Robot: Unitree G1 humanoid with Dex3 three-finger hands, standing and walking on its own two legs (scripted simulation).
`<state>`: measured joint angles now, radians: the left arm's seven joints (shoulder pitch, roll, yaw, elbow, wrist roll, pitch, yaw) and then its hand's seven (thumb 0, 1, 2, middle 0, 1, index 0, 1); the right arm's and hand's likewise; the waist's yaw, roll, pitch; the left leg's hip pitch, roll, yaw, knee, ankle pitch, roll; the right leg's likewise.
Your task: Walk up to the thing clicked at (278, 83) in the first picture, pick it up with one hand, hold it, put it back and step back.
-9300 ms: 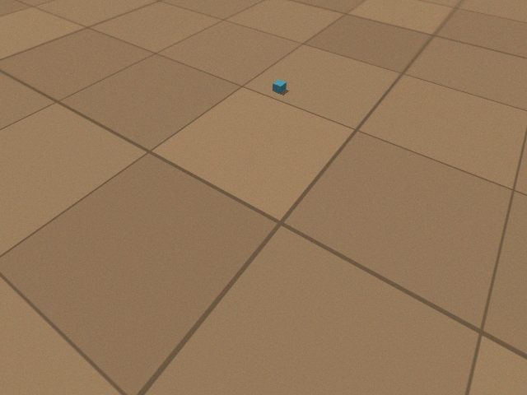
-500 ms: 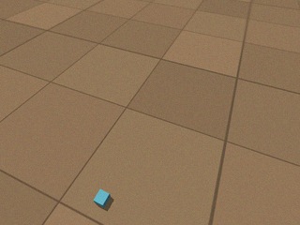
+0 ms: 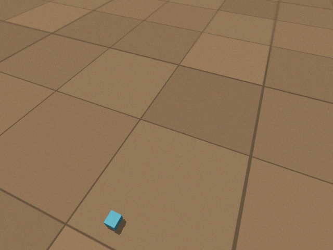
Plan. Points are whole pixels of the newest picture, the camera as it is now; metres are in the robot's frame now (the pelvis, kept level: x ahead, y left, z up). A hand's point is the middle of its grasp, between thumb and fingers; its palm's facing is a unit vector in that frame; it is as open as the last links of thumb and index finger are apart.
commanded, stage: stand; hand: left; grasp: from above
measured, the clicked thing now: (113, 220) +0.43 +0.29 -0.76
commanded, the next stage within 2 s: rise first in 0.46 s
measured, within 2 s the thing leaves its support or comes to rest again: neither
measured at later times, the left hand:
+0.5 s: hand out of the picture +0.07 +0.25 -0.16, palm faces -0.03 -0.94 -0.34, open 7.4 cm
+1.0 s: hand out of the picture +0.14 +0.26 -0.19, palm faces -0.04 -0.89 -0.45, open 12.2 cm
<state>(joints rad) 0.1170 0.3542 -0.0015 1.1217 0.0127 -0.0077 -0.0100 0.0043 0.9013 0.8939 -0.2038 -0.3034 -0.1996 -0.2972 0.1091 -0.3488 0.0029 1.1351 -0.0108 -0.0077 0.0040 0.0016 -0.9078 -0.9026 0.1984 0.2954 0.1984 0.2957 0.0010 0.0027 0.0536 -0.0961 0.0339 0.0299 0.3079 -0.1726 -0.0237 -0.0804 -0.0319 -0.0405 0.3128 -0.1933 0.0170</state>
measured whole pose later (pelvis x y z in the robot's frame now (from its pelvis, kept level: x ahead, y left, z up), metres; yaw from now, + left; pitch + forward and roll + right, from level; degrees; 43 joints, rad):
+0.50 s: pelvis +0.00 +0.00 +0.00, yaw +0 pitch -2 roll +0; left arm 0.12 0.35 0.00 1.12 0.01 -0.01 -0.01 0.00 0.90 0.89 -0.20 -0.30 -0.20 -0.30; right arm 0.11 -0.35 0.00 1.13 -0.01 -0.01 0.00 0.00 -0.91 -0.90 0.20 0.30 0.20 0.30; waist 0.00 0.00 0.06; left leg -0.10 0.04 0.03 0.31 -0.18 -0.03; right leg -0.08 -0.03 -0.04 0.31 -0.20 0.02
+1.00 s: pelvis -0.01 +0.01 -0.03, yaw +0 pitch +10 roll -1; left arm -0.01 0.30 0.16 0.92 0.18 0.18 0.08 0.00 -0.15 0.93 -0.17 -0.93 -0.16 -0.93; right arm 0.27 -0.23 -0.03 0.68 0.02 -0.05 -0.01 0.00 -0.88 -0.90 0.20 0.30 0.20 0.30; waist -0.03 0.00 -0.03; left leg -0.55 0.04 0.02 0.73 -0.35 -0.01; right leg -0.52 -0.04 -0.03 0.71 -0.36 0.02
